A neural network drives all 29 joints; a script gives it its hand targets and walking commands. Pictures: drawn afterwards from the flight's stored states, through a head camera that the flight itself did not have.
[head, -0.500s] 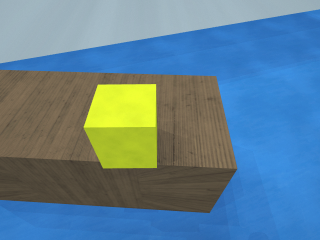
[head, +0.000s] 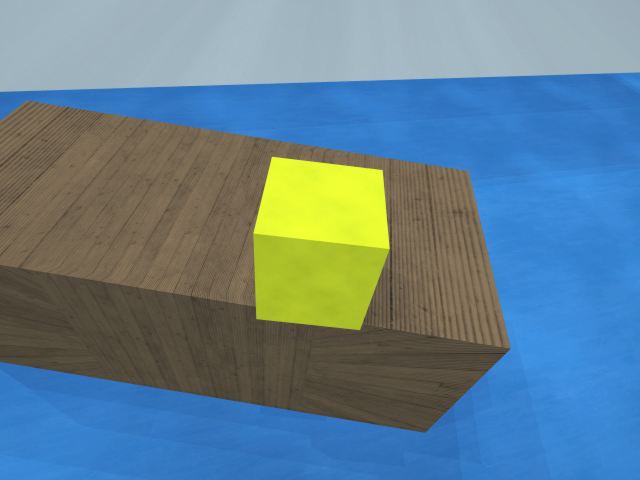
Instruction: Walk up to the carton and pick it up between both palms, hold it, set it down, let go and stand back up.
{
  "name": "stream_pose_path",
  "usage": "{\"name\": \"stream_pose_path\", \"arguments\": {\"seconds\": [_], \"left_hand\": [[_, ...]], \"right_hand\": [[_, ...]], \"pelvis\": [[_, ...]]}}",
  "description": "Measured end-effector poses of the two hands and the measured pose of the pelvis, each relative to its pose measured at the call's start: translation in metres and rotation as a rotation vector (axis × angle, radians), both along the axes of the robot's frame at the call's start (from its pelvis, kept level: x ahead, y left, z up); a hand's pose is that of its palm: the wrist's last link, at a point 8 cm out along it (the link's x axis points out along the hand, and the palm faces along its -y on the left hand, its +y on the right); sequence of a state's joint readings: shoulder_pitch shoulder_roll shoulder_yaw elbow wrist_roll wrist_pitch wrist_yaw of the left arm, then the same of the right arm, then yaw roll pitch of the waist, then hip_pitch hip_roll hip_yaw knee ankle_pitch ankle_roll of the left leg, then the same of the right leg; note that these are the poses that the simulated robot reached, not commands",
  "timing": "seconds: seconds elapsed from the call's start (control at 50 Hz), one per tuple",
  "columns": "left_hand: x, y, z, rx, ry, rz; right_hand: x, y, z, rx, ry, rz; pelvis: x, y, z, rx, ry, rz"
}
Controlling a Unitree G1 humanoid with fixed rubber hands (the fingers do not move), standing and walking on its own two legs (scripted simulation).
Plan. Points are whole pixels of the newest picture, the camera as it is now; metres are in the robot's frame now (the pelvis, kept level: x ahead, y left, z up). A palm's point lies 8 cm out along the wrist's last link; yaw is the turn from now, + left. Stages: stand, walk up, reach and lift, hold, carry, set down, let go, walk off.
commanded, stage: walk up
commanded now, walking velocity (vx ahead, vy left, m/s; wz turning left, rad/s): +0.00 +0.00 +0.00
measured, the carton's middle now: (317, 246) +0.55 +0.00 -0.08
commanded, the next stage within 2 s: none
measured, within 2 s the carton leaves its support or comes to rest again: neither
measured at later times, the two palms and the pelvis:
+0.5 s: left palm out of the picture -0.04 +0.21 -0.15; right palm out of the picture -0.05 -0.19 -0.14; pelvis -0.02 +0.01 +0.00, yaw +0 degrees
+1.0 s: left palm out of the picture +0.04 +0.20 -0.13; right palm out of the picture +0.01 -0.25 -0.16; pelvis +0.03 -0.02 +0.00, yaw +0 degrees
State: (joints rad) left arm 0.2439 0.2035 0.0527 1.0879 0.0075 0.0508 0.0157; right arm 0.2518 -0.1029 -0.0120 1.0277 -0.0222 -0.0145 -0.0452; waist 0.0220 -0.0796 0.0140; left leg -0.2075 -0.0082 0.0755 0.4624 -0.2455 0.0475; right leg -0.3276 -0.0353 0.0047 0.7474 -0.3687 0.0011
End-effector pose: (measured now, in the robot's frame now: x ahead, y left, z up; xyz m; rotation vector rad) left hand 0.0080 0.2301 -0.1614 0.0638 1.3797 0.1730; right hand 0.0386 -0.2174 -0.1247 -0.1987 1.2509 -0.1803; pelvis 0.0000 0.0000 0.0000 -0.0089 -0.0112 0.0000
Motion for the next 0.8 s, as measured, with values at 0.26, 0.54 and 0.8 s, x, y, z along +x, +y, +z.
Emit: {"name": "stream_pose_path", "arguments": {"seconds": [0.26, 0.54, 0.8], "left_hand": [[-0.004, -0.007, 0.016, 0.026, -0.012, -0.055], [-0.050, -0.021, 0.011, -0.023, 0.093, -0.045], [0.003, -0.020, 0.023, 0.026, 0.001, -0.102]], "right_hand": [[-0.036, 0.013, -0.017, 0.077, 0.043, -0.074], [-0.090, 0.030, -0.019, 0.105, 0.193, -0.088], [-0.109, 0.008, -0.024, 0.110, 0.254, -0.173]], "pelvis": [[-0.011, 0.013, 0.003, 0.008, -0.031, -0.010], [-0.016, 0.014, 0.004, 0.009, -0.026, -0.003], [0.008, -0.002, 0.002, 0.025, 0.020, -0.038]]}}
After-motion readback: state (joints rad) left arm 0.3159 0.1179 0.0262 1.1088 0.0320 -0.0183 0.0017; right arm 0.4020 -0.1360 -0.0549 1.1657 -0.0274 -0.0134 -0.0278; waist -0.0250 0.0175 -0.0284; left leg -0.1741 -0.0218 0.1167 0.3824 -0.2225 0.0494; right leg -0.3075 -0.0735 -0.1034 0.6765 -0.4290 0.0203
